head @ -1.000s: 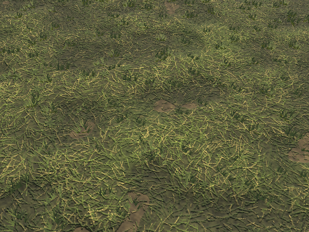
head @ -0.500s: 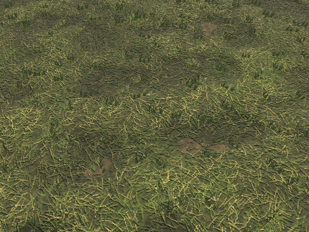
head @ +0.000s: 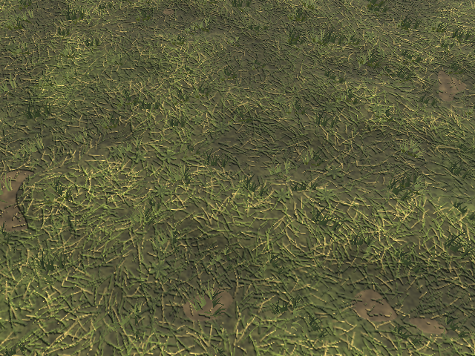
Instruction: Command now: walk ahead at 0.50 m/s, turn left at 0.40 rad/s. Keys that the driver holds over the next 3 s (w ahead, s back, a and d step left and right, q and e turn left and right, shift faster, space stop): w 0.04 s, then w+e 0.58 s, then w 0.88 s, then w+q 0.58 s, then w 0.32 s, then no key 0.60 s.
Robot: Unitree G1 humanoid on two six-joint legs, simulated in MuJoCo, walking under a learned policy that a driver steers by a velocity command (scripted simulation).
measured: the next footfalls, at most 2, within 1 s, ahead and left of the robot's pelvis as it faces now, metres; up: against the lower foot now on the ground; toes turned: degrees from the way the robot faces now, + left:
right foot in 0.36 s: +0.39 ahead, -0.16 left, +0.00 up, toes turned -5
left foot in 0.86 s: +0.69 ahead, -0.01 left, +0.00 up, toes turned -18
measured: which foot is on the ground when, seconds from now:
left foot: down 0.00-0.38, up 0.40-0.84, down 0.86-1.00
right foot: up 0.00-0.34, down 0.36-0.88, up 0.90-1.00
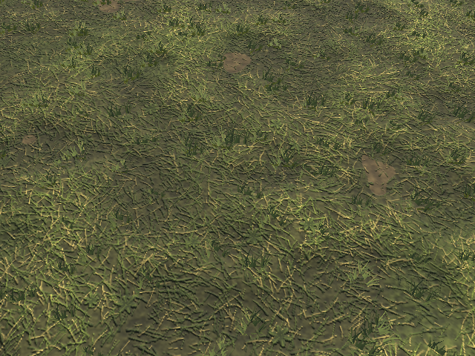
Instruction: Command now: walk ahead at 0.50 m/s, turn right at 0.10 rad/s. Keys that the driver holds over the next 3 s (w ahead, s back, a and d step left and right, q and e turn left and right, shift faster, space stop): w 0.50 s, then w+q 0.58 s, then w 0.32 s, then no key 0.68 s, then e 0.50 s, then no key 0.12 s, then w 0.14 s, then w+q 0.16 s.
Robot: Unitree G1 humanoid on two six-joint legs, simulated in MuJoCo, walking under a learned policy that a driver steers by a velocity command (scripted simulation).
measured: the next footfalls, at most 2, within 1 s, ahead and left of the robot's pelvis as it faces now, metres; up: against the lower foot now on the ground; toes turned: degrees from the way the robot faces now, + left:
right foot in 0.38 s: +0.36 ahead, -0.15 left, +0.00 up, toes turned -1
left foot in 0.92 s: +0.64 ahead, +0.11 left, +0.00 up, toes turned +13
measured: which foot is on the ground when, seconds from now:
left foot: down 0.00-0.40, up 0.42-0.90, down 0.92-1.00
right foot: up 0.00-0.36, down 0.38-0.94, up 0.96-1.00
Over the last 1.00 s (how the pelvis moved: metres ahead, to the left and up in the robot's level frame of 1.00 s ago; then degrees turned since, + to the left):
0.58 -0.08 0.00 -17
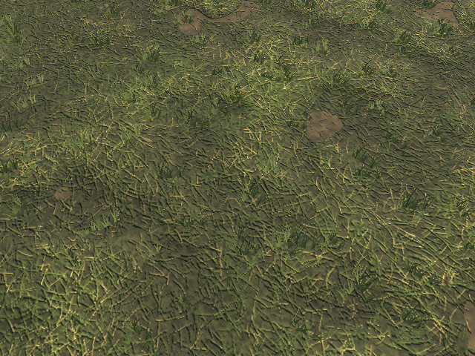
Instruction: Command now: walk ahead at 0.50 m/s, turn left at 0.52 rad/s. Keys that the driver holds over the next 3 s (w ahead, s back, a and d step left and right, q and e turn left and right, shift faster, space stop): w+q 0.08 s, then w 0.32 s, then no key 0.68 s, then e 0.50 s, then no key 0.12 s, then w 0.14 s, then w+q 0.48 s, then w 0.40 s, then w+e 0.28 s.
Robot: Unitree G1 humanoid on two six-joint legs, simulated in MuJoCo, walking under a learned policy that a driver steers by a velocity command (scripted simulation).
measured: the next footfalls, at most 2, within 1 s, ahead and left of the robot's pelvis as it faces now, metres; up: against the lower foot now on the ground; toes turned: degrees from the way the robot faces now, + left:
right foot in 0.42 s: +0.43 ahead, -0.12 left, +0.00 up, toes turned +7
left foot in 0.84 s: +0.47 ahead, +0.12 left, +0.00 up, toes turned +7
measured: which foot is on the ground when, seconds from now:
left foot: down 0.00-0.42, up 0.44-0.82, down 0.84-1.00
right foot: up 0.00-0.40, down 0.42-1.00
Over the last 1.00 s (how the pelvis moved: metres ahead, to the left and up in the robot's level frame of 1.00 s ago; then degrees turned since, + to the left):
0.53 0.01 -0.01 13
